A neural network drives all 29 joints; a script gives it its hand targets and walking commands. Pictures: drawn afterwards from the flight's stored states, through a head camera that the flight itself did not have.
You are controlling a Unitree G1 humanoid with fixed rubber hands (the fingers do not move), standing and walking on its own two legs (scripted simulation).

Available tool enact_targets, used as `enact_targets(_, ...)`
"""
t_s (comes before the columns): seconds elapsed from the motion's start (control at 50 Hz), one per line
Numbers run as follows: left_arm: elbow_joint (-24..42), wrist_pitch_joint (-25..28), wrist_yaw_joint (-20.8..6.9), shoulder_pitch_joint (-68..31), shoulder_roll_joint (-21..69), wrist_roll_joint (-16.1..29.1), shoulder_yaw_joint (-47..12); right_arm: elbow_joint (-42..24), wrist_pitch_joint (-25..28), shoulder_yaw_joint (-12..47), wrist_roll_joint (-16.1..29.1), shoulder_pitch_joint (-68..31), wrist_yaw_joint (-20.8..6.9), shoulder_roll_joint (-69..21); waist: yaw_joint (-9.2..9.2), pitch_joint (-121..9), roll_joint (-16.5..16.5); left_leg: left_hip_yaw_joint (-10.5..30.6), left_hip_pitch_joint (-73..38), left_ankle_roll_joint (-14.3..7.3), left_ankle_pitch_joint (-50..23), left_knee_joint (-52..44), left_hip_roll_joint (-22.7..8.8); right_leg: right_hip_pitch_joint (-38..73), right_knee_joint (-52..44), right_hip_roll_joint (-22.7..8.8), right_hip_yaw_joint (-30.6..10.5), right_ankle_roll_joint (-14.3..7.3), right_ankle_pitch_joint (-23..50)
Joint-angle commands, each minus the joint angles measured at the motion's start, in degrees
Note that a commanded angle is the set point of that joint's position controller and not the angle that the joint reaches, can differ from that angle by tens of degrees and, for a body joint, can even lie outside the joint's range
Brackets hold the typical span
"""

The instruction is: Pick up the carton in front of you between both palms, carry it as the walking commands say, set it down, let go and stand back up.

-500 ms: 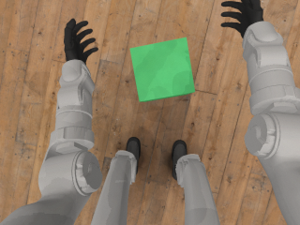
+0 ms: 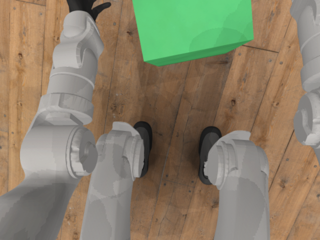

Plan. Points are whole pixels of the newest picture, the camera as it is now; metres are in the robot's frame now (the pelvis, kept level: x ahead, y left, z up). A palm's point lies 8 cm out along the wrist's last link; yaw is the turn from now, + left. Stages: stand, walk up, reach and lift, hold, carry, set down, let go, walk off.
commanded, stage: reach and lift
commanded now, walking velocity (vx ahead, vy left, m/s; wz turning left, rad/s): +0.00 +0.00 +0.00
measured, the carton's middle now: (187, 14) +0.56 -0.03 -0.30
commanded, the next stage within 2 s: none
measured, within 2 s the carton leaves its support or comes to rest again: leaves its support in 1.06 s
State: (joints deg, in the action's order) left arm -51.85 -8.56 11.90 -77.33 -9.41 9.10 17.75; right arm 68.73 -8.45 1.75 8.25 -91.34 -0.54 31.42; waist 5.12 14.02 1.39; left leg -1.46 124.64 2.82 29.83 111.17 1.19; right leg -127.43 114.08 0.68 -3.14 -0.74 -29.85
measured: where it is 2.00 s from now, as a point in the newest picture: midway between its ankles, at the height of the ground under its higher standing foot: (172, 161)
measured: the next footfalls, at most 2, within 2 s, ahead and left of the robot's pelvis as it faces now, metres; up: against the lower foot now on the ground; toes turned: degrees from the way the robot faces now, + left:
none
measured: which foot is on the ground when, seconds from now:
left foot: down 0.00-1.00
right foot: down 0.00-1.00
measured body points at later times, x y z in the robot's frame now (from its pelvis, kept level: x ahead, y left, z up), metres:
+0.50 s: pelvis +0.00 +0.00 -0.06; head +0.38 -0.04 +0.17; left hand +0.55 +0.16 -0.24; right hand +0.60 -0.19 -0.24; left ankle +0.12 +0.13 -0.39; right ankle +0.11 -0.12 -0.39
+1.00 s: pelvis +0.00 -0.01 -0.07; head +0.37 -0.05 +0.17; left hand +0.57 +0.13 -0.23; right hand +0.60 -0.17 -0.24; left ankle +0.12 +0.13 -0.39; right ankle +0.11 -0.12 -0.39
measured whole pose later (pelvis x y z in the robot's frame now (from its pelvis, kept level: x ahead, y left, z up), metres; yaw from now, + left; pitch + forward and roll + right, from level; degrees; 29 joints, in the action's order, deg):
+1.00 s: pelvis +0.00 -0.01 -0.07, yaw +1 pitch +36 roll +5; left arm -57.9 -11.6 7.9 -86.7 -8.2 -0.3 27.2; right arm 69.1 -11.8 -1.8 0.8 -95.3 -1.7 24.1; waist 2.6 22.4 2.8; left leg -0.1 129.0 4.4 32.7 125.4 3.0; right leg -131.7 128.7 -0.4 -1.9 -2.4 -33.3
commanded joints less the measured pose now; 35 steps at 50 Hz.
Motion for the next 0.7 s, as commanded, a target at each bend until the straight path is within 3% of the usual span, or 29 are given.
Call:
enact_targets(0.0,2.99,1.08,0.20,-17.51,-8.26,1.13,-0.56,-2.98,0.91,1.56,1.80,-22.90,0.22,7.43,1.77,-70.82,-11.38,-4.37,-30.34,1.49,-11.77,-4.28,0.83,43.19,-6.95,-0.79,0.68,0.87,10.54)
enact_targets(0.1,-2.57,2.23,-0.69,-21.31,-9.20,1.13,-0.86,1.55,1.56,3.52,2.97,-25.28,-0.20,7.13,2.11,-62.44,-10.00,-4.29,-27.04,1.28,-10.36,0.43,0.09,39.15,-3.26,-1.70,-1.09,0.59,8.84)
enact_targets(0.22,-3.79,4.34,-0.94,-23.85,-10.93,1.94,-1.75,0.17,3.35,5.50,4.52,-28.56,0.27,7.56,2.68,-64.67,-10.58,-4.41,-28.11,1.03,-16.46,5.26,0.40,42.86,2.08,-1.56,-1.50,0.77,16.11)
enact_targets(0.36,-4.29,5.66,-0.78,-19.16,-7.13,5.22,-5.13,-2.85,4.69,5.64,5.06,-24.54,1.12,6.17,0.59,-69.25,-10.10,-4.21,-29.81,1.38,-23.26,7.17,2.00,45.46,4.95,-0.76,-0.24,0.62,23.93)
enact_targets(0.42,-4.14,5.61,-0.60,-18.31,-6.92,5.29,-5.15,-1.48,4.43,4.07,3.58,-21.97,1.42,5.57,-0.80,-66.28,-9.30,-3.82,-29.51,1.50,-21.92,6.72,2.47,41.80,4.46,-0.76,0.26,0.44,21.37)
enact_targets(0.58,-5.63,5.58,-0.70,-18.75,-6.24,1.13,-2.12,1.17,4.22,3.60,2.96,-21.36,0.11,2.77,0.56,-55.27,-7.56,-3.37,-27.76,1.24,-16.39,5.24,2.78,31.76,2.55,-1.02,-0.12,0.50,12.92)
enact_targets(0.68,-4.99,5.41,-1.41,-22.67,0.92,1.78,-4.48,0.90,4.17,6.49,3.87,-24.84,-0.81,-3.99,-0.24,-55.04,-8.04,-3.17,-29.82,1.24,-15.31,4.80,3.47,32.42,1.66,-0.47,0.17,0.48,11.29)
